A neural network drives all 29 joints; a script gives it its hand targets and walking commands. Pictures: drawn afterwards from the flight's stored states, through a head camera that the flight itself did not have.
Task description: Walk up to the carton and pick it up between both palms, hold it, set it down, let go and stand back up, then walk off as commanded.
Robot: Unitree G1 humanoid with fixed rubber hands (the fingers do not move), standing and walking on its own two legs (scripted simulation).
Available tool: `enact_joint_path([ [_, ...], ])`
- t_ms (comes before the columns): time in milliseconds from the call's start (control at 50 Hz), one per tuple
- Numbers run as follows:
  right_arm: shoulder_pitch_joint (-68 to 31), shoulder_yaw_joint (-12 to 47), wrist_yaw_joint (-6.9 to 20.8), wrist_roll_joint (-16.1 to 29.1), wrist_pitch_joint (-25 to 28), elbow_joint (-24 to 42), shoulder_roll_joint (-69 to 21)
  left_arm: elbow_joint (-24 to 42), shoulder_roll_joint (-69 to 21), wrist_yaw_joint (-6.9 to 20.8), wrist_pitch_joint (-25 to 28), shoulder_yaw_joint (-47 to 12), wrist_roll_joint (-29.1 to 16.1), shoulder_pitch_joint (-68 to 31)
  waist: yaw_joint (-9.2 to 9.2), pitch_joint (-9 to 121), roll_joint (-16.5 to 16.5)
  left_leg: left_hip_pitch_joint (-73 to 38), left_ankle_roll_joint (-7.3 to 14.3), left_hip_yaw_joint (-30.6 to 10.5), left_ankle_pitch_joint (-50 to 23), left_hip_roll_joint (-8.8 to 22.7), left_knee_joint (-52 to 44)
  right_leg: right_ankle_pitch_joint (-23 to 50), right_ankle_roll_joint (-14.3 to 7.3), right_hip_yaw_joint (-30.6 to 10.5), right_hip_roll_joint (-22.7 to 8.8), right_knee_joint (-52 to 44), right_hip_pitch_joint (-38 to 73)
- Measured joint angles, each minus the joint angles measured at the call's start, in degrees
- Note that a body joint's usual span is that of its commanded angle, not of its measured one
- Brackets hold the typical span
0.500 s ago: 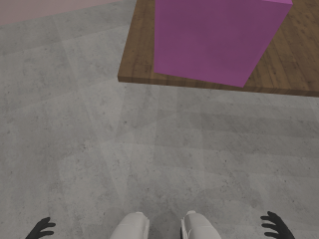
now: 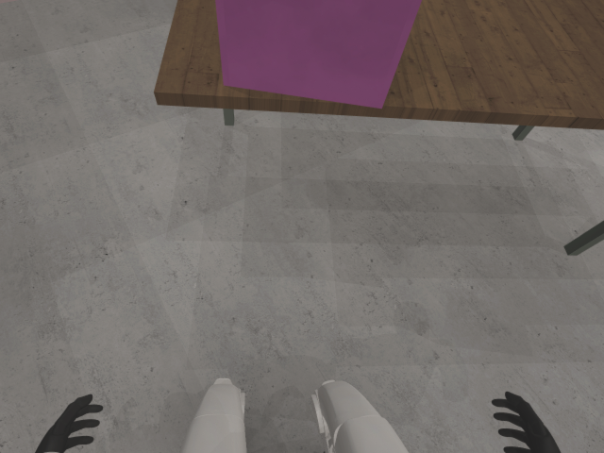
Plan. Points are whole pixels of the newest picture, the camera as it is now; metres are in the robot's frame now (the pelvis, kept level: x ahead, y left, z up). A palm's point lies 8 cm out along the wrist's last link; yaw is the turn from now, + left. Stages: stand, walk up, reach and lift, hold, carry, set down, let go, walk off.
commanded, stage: walk off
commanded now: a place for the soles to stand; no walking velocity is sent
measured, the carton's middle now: out of the picture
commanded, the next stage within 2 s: stand in 1.76 s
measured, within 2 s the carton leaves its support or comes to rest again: neither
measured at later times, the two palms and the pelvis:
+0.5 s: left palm out of the picture +0.05 +0.21 -0.07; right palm out of the picture -0.02 -0.41 -0.09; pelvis -0.09 -0.11 +0.01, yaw +1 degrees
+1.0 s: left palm out of the picture +0.00 +0.18 -0.03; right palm out of the picture -0.02 -0.44 -0.10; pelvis -0.12 -0.15 +0.02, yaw +1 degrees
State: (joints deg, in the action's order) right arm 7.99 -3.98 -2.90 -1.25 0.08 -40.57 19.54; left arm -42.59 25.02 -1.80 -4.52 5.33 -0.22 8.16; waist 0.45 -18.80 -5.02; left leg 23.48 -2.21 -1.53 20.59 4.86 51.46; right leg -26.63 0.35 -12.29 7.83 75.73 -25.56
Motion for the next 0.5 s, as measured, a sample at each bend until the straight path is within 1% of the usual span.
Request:
enact_joint_path([
  [40,-0.4,0.0,0.0,0.0,-0.2,0.0,0.0,0.0,0.0,0.5,0.0,0.1,0.0,0.0,0.04,0.2,0.2,1.2,-0.6,0.0,-0.7,1.1,0.0,-0.1,0.0,0.6,-2.4,-5.4,0.2],
  [80,-1.0,0.0,0.0,0.0,-0.6,0.0,0.0,0.0,0.1,1.4,0.0,0.2,0.0,0.2,0.08,0.5,0.3,2.4,-1.8,0.1,-1.6,1.9,0.0,-0.3,-0.8,1.3,-5.8,-16.6,2.4],
  [100,-1.2,0.0,0.0,-0.1,-0.8,0.0,0.1,0.0,0.1,1.7,0.0,0.2,0.0,0.4,0.01,0.5,0.6,3.0,-2.0,-0.2,-1.7,2.3,0.6,-0.9,-0.1,1.6,-6.4,-19.4,2.9],
  [120,-1.4,0.0,-0.1,-0.2,-1.2,-0.1,0.2,0.0,0.0,2.1,0.0,0.1,0.0,0.4,0.01,-0.2,1.4,3.1,-1.5,-1.3,1.0,2.4,2.0,-1.3,0.6,2.3,-5.7,-18.2,2.7],
  [140,-1.2,0.0,-0.3,-0.2,-1.6,-0.1,0.3,0.0,-0.1,2.4,0.0,-0.2,0.0,0.4,0.06,-0.4,1.6,3.5,-0.9,-2.9,5.7,0.7,5.0,-1.4,0.7,2.6,-5.6,-16.9,2.5],
  [160,-1.2,0.0,-0.6,-0.2,-1.8,-0.1,0.4,0.0,-0.5,2.5,0.0,-0.3,0.1,0.5,0.07,-0.4,1.7,3.7,-0.6,-4.2,8.1,-1.8,8.5,-1.0,0.7,2.5,-5.7,-16.7,2.4],
  [200,-1.2,0.0,-1.0,-0.1,-1.7,-0.1,1.0,0.0,-1.2,2.5,0.0,-1.1,0.1,0.3,0.05,-0.1,2.9,4.4,-0.1,-5.3,8.5,-6.4,15.4,1.3,0.7,2.3,-5.5,-18.9,2.4],
  [220,-1.1,0.0,-1.0,0.2,-1.6,-0.1,1.3,0.0,-1.4,2.5,0.0,-1.5,0.1,0.0,0.03,0.2,3.8,4.4,0.1,-5.4,8.5,-8.0,17.2,2.9,0.7,2.3,-5.2,-20.7,2.3],
  [260,-0.4,0.0,-1.0,0.6,-1.1,0.0,1.6,0.6,-1.4,2.5,0.0,-1.5,0.1,-0.8,0.01,0.6,5.1,3.7,0.2,-5.4,8.8,-10.5,17.9,5.6,0.1,2.8,-4.6,-24.1,2.0],
  [280,0.3,0.0,-1.0,0.7,-0.8,0.0,1.6,1.1,-1.4,2.5,0.0,-1.4,0.1,-1.4,-0.01,0.7,5.6,3.1,0.2,-5.4,9.3,-11.1,17.6,6.8,-0.2,3.3,-4.2,-25.6,2.0],
  [320,1.8,0.0,-0.9,0.8,-0.5,0.0,1.6,2.4,-1.4,2.5,0.1,-1.4,0.1,-2.5,-0.04,0.7,6.2,1.0,0.2,-5.5,10.9,-11.4,15.0,8.8,-0.9,4.4,-3.6,-27.9,2.0],
  [380,4.1,0.0,-0.7,0.8,-0.2,0.0,1.6,3.1,-1.4,2.5,0.8,-1.4,0.1,-3.6,-0.05,0.7,6.0,-2.9,0.5,-5.5,12.3,-11.4,9.6,10.3,-1.4,5.7,-3.4,-29.1,1.6],
  [420,5.7,0.0,-0.3,0.8,-0.1,0.0,1.6,3.1,-1.4,2.5,0.9,-1.5,0.1,-3.9,-0.06,0.8,5.7,-6.0,1.4,-5.5,12.3,-11.3,4.9,10.7,-1.6,6.6,-3.5,-29.1,1.5],
  [460,7.7,0.0,0.3,0.8,0.3,0.0,1.6,3.1,-1.4,2.5,0.9,-1.5,0.1,-4.0,-0.06,1.2,5.5,-9.3,3.3,-5.6,11.1,-10.9,-3.1,11.0,-1.6,7.6,-3.8,-28.8,0.9],
  [480,8.4,0.0,0.5,0.7,0.3,-0.1,1.6,3.0,-1.4,2.5,0.9,-1.5,0.1,-3.9,-0.03,1.0,5.0,-9.3,3.5,-5.5,7.3,-10.9,-3.9,8.7,-1.6,7.6,-3.8,-27.5,0.6],
  [500,9.0,0.0,0.5,0.6,0.3,-0.1,1.6,2.9,-1.4,2.5,0.9,-1.4,0.1,-3.6,-0.04,1.0,4.7,-9.4,3.5,-5.5,5.8,-10.8,-3.6,4.3,-1.6,7.6,-3.4,-25.1,0.3],
])
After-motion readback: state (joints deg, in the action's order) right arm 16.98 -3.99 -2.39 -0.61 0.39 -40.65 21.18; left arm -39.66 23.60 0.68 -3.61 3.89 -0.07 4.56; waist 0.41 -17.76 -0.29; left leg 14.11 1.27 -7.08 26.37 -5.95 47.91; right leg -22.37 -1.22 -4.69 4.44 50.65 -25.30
